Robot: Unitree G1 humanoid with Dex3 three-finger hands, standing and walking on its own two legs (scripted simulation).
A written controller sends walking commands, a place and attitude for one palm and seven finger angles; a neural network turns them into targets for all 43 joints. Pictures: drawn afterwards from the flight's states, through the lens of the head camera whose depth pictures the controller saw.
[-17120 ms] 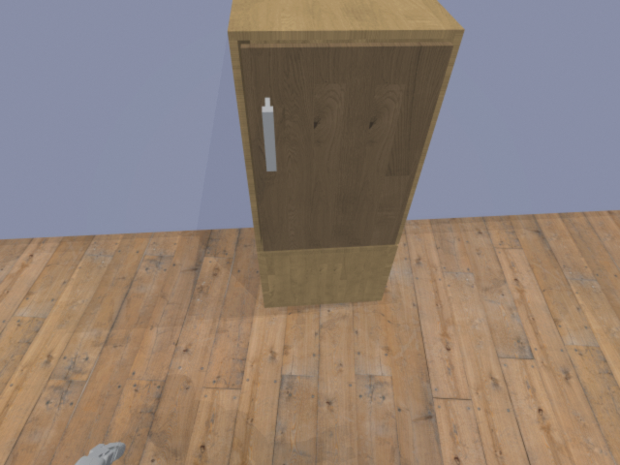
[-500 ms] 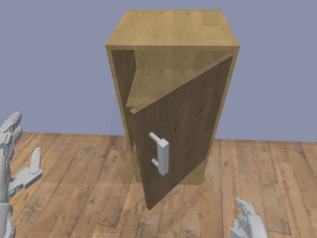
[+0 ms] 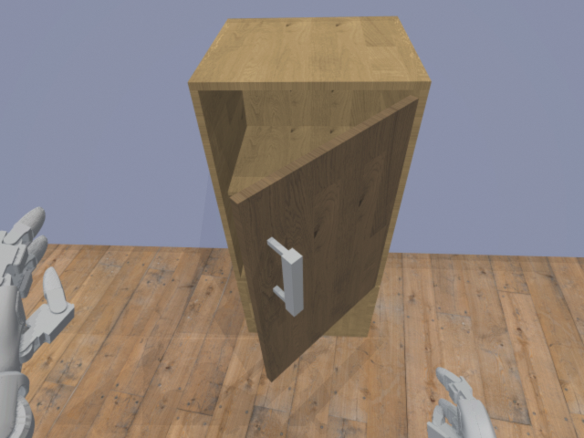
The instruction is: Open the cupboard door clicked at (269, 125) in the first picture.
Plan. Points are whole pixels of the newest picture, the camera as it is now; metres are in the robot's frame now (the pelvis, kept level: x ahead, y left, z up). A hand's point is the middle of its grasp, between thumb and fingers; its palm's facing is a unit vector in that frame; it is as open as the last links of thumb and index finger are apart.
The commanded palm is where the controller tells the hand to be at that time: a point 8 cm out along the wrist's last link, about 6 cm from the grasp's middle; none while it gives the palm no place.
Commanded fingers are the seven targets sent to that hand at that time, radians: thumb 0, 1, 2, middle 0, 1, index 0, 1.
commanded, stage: step back with the hand held close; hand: left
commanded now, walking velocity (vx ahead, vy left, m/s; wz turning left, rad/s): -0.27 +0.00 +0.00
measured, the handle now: (284, 277) +0.36 +0.07 +0.01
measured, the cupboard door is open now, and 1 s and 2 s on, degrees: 46 46 46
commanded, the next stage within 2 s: stop stepping back and stand still in 1.40 s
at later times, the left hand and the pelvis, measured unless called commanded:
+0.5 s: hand (14, 357) +0.14 +0.29 +0.15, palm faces +0.42 -0.75 -0.50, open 7.4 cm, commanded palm +0.08 +0.33 +0.17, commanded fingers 0.00 0.90 0.90 -0.20 -0.30 -0.20 -0.30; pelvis -0.06 +0.03 -0.01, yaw +0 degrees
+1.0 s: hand out of the picture +0.08 +0.30 +0.15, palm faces +0.47 -0.73 -0.50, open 7.4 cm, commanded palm +0.02 +0.33 +0.17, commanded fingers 0.00 0.90 0.90 -0.20 -0.30 -0.20 -0.30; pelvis -0.12 +0.02 -0.02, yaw +1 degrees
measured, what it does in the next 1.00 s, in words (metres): walks backwards: right foot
